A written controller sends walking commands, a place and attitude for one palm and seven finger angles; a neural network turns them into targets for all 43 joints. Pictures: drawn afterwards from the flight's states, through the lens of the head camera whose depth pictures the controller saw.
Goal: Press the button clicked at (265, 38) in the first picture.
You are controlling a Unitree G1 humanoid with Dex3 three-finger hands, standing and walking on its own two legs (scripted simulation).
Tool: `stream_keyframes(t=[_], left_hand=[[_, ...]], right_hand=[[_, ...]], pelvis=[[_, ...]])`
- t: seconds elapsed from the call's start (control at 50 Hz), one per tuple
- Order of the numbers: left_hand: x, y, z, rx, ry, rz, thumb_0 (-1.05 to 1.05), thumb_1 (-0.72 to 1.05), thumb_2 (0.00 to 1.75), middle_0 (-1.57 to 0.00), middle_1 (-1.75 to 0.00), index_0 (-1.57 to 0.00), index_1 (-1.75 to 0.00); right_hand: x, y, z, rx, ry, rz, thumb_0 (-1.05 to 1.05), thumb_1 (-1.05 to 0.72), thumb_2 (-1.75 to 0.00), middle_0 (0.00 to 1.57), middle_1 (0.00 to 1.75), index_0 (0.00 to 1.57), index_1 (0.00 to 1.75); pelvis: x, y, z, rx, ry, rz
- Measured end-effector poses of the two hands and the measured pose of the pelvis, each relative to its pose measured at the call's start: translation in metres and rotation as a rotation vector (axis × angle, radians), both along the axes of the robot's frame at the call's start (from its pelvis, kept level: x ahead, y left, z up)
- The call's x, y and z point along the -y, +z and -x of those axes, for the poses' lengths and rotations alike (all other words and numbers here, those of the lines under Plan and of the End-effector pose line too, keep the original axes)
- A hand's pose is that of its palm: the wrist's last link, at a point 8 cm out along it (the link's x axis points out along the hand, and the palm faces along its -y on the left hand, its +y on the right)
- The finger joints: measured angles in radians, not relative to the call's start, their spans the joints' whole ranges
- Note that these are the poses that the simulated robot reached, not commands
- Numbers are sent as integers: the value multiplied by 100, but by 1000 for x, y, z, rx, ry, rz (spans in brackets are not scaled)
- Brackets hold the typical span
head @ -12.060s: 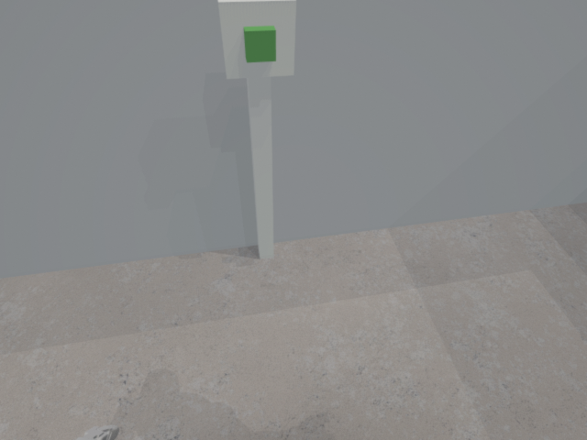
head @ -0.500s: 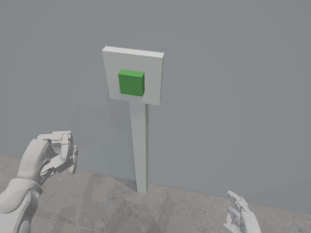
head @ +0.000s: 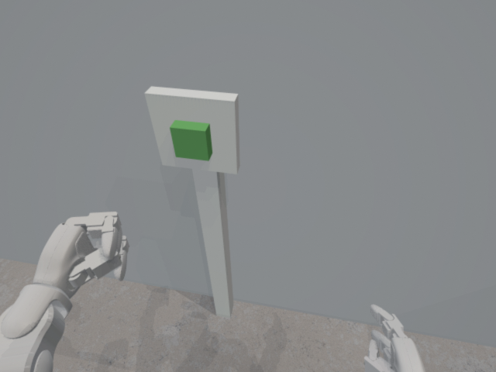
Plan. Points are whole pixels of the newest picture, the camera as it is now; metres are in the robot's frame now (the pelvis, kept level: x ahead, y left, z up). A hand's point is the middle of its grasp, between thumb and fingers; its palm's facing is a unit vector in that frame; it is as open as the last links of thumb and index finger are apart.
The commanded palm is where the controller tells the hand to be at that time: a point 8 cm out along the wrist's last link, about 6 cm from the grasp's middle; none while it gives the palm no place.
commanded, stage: aim a knuckle at the button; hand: left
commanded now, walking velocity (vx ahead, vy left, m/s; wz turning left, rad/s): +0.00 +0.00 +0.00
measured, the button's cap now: (192, 139) +0.50 +0.16 +0.14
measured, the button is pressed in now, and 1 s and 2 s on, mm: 0 0 0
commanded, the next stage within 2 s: none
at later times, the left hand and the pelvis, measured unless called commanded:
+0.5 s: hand (152, 220) +0.30 +0.18 +0.12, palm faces -0.07 -1.00 -0.05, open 3.1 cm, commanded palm +0.27 +0.24 +0.13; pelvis +0.01 -0.02 +0.00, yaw -1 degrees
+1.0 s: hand (174, 194) +0.37 +0.17 +0.11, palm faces -0.10 -1.00 -0.01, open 3.1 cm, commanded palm +0.36 +0.22 +0.12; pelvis +0.01 +0.00 +0.00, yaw -1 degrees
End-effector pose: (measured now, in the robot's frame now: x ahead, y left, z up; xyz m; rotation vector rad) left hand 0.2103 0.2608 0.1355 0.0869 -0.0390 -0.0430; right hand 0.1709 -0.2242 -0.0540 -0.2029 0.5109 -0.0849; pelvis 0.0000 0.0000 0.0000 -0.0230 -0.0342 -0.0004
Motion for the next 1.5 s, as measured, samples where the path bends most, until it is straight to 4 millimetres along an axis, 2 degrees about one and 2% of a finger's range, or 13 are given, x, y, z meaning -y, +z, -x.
stream_keyframes(t=[0.1, 0.2, 0.38, 0.5, 0.72, 0.92, 1.04, 1.14, 1.32, 1.42, 1.5], left_hand=[[6, -7, -1, -45, 10, 5, 1, 90, 90, -130, -150, -130, -150], [10, -5, -7, -17, 21, 6, 1, 90, 90, -130, -150, -131, -150], [13, -10, -52, -35, 10, 13, 1, 90, 90, -130, -150, -131, -150], [23, -10, -75, -23, -25, 34, 1, 90, 90, -130, -150, -130, -150], [22, -23, -96, -54, -12, 47, 1, 90, 90, -130, -150, -130, -150], [32, -17, -132, -26, -49, 68, 1, 90, 90, -130, -150, -130, -150], [39, -27, -156, -82, -52, 66, 1, 90, 90, -130, -150, -130, -150], [46, -25, -173, -51, -52, 75, 1, 90, 90, -130, -150, -130, -150], [43, -33, -209, -92, -26, 72, 1, 90, 90, -130, -150, -130, -150], [43, -32, -208, -63, -43, 76, 3, 91, 91, -130, -150, -130, -150], [45, -33, -200, -50, -52, 86, 3, 91, 91, -130, -150, -130, -150]], right_hand=[[10, -2, 1, 1, -15, -12, 1, -90, -89, 20, 30, 20, 30], [21, -7, 3, -10, -23, -6, 1, -90, -89, 20, 30, 20, 30], [40, -18, 11, -67, -72, 1, 1, -90, -89, 20, 30, 20, 30], [47, -20, 15, -86, -106, 5, 1, -90, -89, 20, 30, 20, 30], [38, -22, 15, -127, -114, 11, 1, -90, -89, 20, 30, 20, 30], [18, -27, 20, -179, -109, 1, 1, -90, -89, 20, 30, 20, 30], [14, -33, 34, -240, -129, 1, 1, -90, -89, 20, 30, 20, 30], [15, -38, 51, -304, -151, 7, 1, -90, -89, 20, 30, 20, 30], [23, -47, 87, -434, -210, 20, 1, -90, -89, 20, 30, 20, 30], [26, -49, 101, -472, -241, 10, 1, -90, -89, 20, 30, 20, 30], [27, -50, 103, -478, -249, 1, 1, -90, -89, 20, 30, 20, 30]], pelvis=[[10, 0, 1, -2, -4, -4], [18, -1, 1, -2, 0, -4], [26, -3, -2, -28, -10, -10], [24, -3, -11, -48, -25, -17], [14, -3, -16, -63, -26, -14], [2, -2, -15, -75, -20, -10], [-4, -2, -14, -89, -25, -10], [-8, -2, -15, -99, -35, -11], [-9, -3, -16, -129, -41, -8], [-10, -3, -21, -140, -57, -9], [-9, -3, -23, -131, -59, -7]])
